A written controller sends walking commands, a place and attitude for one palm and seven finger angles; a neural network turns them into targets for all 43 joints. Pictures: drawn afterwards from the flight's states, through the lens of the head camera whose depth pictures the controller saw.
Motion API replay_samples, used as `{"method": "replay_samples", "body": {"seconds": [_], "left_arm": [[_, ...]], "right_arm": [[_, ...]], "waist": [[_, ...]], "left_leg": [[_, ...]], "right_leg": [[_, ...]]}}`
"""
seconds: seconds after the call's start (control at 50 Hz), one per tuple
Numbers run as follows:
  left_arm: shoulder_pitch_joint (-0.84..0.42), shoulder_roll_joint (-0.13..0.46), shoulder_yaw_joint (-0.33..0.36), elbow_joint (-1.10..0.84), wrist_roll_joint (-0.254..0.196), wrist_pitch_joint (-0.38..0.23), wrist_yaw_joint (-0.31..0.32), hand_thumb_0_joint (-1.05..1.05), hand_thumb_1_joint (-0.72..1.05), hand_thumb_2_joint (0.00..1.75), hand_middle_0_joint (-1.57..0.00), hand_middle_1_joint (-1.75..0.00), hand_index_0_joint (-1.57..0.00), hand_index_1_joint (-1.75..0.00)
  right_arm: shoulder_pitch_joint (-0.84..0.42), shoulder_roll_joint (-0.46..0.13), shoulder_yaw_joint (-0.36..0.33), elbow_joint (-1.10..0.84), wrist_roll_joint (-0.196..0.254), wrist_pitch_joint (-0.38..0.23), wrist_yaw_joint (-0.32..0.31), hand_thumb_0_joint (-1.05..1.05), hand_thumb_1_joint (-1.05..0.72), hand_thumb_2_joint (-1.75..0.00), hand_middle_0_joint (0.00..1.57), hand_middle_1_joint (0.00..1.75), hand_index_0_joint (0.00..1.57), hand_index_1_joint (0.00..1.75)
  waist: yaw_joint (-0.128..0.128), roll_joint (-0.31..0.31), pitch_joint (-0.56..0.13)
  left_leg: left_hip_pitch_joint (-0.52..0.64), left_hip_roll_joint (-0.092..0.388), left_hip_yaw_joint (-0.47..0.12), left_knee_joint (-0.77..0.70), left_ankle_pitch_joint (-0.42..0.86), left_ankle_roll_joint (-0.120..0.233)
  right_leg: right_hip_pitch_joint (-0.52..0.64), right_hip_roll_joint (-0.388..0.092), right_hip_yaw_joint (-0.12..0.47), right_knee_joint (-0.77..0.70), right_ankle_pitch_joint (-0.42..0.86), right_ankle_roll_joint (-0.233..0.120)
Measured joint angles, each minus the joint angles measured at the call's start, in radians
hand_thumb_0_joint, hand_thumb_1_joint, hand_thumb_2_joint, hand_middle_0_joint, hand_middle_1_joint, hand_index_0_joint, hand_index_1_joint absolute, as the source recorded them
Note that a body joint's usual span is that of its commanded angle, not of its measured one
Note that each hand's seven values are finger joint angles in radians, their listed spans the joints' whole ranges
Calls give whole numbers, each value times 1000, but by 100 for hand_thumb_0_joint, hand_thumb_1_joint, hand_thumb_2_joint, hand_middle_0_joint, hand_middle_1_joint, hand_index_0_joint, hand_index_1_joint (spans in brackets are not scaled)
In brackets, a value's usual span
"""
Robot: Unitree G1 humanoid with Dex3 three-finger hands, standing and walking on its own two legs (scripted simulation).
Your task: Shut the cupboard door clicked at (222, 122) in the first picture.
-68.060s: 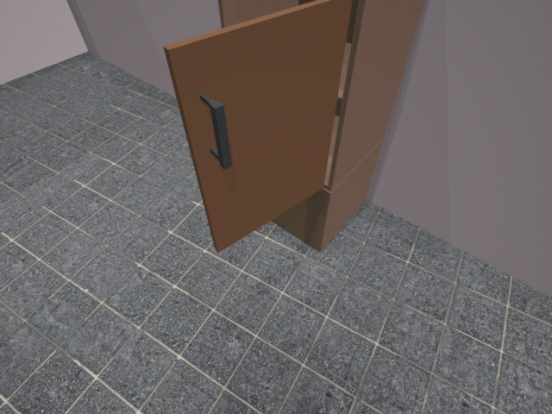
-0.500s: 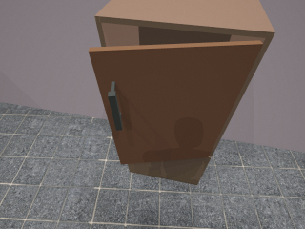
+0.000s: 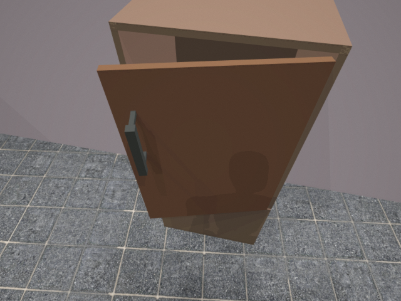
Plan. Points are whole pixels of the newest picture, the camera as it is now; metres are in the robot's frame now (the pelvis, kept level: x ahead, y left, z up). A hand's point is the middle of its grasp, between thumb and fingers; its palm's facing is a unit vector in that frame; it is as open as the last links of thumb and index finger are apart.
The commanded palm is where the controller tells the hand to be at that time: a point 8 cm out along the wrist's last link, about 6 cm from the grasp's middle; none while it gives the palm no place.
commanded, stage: come to a stop and stand still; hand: left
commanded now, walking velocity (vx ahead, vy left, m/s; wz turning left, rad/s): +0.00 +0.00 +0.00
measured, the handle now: (138, 145) +0.40 +0.16 +0.08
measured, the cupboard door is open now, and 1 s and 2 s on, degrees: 17 17 17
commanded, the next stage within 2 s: look again from close up in 0.22 s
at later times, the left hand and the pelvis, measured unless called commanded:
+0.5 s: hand out of the picture +0.01 +0.16 -0.18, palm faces +0.02 -0.98 -0.19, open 7.4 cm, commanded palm none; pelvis +0.01 -0.01 +0.00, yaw +1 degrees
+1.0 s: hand out of the picture +0.01 +0.16 -0.18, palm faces +0.04 -0.98 -0.20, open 7.4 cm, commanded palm none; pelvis +0.00 -0.02 +0.00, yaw +1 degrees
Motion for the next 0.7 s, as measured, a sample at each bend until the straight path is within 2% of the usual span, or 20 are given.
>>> {"method": "replay_samples", "body": {"seconds": [0.7], "left_arm": [[1,7,4,3,-2,-5,-4,0,91,89,-20,-30,-20,-30]], "right_arm": [[-21,-5,-2,8,-1,1,-4,1,-92,-90,20,29,20,30]], "waist": [[8,-13,0]], "left_leg": [[17,21,-19,-27,10,-24]], "right_leg": [[26,21,-21,-35,6,-22]]}}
